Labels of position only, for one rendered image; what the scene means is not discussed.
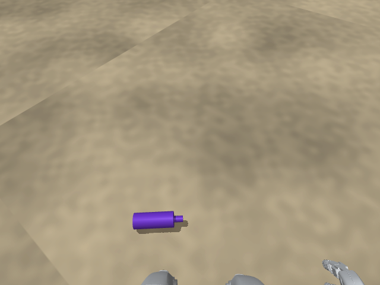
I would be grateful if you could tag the right robot hand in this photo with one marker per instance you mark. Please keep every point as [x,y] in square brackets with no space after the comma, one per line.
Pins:
[341,271]

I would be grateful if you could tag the bottle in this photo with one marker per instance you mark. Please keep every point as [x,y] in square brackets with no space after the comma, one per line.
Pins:
[155,220]

